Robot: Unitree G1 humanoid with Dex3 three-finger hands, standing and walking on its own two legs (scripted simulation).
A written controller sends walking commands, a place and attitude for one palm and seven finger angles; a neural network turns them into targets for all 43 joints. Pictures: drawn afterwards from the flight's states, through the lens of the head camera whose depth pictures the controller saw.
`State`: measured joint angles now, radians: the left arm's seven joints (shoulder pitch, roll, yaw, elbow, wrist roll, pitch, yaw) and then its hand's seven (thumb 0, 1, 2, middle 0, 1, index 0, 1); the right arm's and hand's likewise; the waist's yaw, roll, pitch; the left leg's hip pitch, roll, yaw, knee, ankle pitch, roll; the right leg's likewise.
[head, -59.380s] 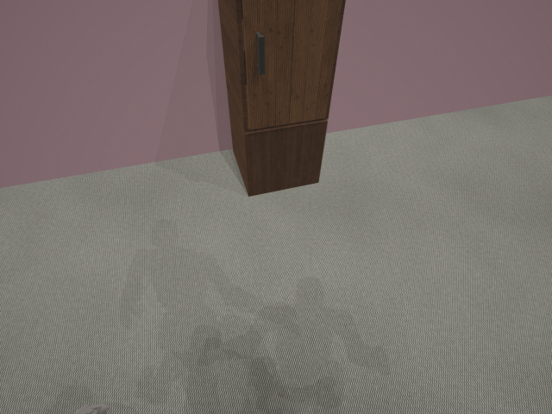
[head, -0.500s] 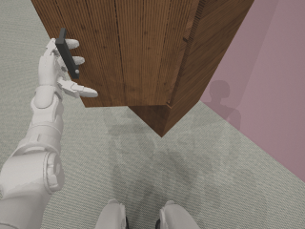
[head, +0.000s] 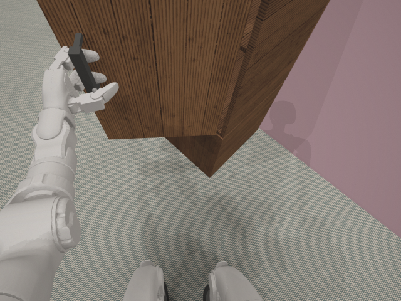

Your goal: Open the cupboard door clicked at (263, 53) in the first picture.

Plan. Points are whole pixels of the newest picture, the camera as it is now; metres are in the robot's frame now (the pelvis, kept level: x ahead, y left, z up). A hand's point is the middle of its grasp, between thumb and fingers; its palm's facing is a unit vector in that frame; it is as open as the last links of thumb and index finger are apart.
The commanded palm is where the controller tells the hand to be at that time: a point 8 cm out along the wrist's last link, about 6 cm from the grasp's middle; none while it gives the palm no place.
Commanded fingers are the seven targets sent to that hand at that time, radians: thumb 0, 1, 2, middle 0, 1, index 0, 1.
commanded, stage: close the thumb around the handle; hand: left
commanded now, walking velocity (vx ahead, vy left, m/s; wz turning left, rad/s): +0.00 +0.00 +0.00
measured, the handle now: (87, 69) +0.56 +0.19 +0.07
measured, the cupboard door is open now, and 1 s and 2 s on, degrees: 49 75 96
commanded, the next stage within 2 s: pull the door open along its arc in 0.26 s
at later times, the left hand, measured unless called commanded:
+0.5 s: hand (98, 92) +0.50 +0.16 +0.07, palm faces +0.01 -1.00 -0.01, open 5.5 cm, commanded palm +0.46 +0.20 +0.07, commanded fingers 0.00 0.90 0.90 -0.40 -1.35 -0.40 -1.35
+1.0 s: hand (127, 149) +0.38 +0.10 +0.07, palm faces +0.26 -0.96 +0.07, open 5.9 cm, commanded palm +0.32 +0.16 +0.07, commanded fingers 0.00 0.90 0.90 -0.40 -1.35 -0.40 -1.35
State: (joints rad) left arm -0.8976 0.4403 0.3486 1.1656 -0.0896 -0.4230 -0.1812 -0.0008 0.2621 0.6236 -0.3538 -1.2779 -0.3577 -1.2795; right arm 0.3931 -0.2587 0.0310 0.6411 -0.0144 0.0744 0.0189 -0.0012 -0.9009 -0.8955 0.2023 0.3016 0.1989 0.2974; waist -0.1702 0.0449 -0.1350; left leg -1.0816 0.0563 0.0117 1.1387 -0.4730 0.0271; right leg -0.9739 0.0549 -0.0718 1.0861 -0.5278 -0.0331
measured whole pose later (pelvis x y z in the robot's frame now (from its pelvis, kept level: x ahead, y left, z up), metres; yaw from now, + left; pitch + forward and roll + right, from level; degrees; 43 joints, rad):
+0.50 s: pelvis +0.00 +0.00 +0.00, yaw +0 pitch +23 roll -3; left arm -0.89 0.41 0.33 1.15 -0.08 -0.43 -0.15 0.01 0.76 0.83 -0.37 -1.35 -0.37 -1.35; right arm 0.38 -0.26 0.03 0.63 -0.02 0.08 0.02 0.00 -0.90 -0.90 0.20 0.30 0.20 0.30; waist -0.17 0.05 -0.14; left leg -1.08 0.05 0.02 1.14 -0.47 0.03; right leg -0.98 0.05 -0.07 1.09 -0.53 -0.03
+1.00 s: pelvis +0.02 -0.01 +0.02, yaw +1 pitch +17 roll -1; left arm -0.18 -0.02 0.03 0.41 -0.06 -0.38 0.29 0.01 0.72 0.77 -0.34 -1.31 -0.36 -1.28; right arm 0.26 -0.22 -0.01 0.54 -0.04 0.06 0.06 0.00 -0.90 -0.90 0.20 0.30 0.20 0.30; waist -0.04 0.03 -0.17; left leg -0.85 0.04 0.05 1.02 -0.47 0.02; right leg -0.77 0.04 -0.03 1.01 -0.54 -0.04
